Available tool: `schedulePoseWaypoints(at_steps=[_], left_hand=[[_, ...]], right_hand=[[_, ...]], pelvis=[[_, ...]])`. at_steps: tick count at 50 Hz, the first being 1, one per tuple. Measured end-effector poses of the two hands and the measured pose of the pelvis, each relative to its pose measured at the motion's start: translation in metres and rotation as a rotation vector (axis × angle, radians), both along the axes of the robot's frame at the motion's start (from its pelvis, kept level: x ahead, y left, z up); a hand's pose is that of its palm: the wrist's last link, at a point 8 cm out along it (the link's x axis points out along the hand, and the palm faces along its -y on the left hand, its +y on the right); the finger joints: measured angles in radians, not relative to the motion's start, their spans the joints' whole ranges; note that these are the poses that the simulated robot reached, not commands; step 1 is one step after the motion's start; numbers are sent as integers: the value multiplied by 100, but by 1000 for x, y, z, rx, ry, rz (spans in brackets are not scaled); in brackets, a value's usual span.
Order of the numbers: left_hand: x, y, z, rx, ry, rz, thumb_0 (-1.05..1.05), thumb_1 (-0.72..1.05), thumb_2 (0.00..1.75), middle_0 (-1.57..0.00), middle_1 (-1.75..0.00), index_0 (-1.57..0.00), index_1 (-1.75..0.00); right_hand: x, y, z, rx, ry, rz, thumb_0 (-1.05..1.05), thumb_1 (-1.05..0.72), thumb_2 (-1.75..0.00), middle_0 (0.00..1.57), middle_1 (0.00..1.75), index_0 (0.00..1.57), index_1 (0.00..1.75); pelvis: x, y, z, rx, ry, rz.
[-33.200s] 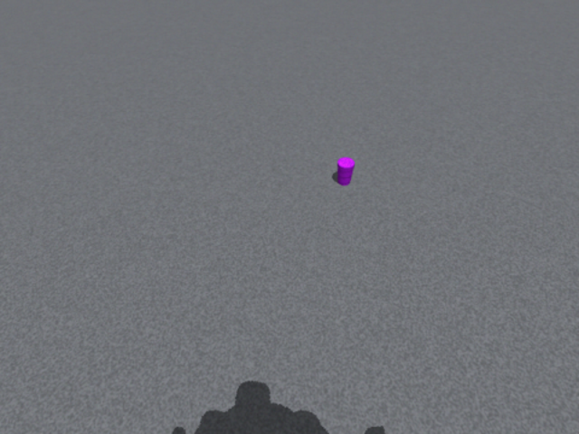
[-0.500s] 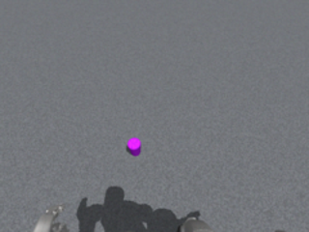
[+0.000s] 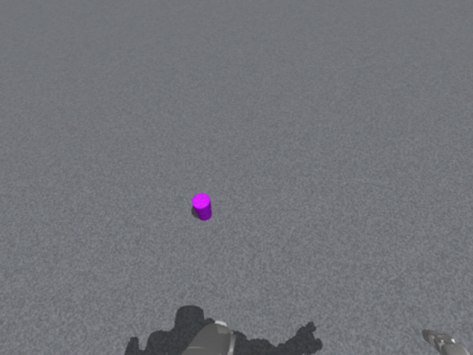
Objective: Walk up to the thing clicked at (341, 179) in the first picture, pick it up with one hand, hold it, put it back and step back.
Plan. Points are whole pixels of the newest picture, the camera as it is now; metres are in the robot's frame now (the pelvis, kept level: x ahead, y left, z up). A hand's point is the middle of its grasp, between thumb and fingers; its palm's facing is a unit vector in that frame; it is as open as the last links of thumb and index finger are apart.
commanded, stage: step back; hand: left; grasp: from the side
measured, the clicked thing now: (203, 208) +0.79 +0.25 -0.69
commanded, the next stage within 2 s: stand in 1.72 s
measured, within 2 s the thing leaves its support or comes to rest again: neither
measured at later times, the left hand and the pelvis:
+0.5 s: hand out of the picture -0.09 +0.25 -0.15, palm faces +0.03 -0.92 -0.38, open 7.4 cm; pelvis -0.18 -0.03 +0.00, yaw +1 degrees
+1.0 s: hand out of the picture -0.25 +0.24 -0.13, palm faces +0.11 -0.91 -0.41, open 7.4 cm; pelvis -0.27 -0.05 +0.01, yaw +6 degrees
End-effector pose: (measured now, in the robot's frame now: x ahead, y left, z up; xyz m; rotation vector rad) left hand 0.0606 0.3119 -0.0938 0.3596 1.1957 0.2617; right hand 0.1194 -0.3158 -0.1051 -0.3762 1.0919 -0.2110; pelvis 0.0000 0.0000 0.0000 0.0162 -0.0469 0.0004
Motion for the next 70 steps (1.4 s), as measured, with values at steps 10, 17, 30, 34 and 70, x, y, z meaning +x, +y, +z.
schedulePoseWaypoints(at_steps=[10,17,30,34,70], left_hand=[[-37,9,-2,21,-118,13,1,90,90,-21,-30,-21,-30],[-83,2,-9,-26,-97,38,1,90,90,-20,-30,-21,-30],[-223,-42,-14,-1,30,8,1,90,90,-20,-30,-21,-30],[-266,-49,0,13,50,44,1,90,90,-21,-30,-21,-30],[-295,-43,-11,-34,-5,140,1,90,90,-21,-30,-21,-30]], right_hand=[[-97,5,-11,-22,143,55,1,-91,-90,20,30,20,30],[-142,13,7,-16,122,68,1,-90,-90,20,30,21,30],[-191,-39,1,-7,-41,48,1,-90,-90,20,30,21,30],[-228,-47,0,12,10,33,1,-91,-90,20,30,20,30],[-245,-30,-3,5,106,109,1,-91,-90,20,30,20,30]], pelvis=[[-67,-1,-7,-9,9,89],[-117,-6,4,-26,-6,75],[-217,-46,-7,-44,-3,6],[-235,-52,3,4,5,14],[-240,-43,4,-20,-8,129]])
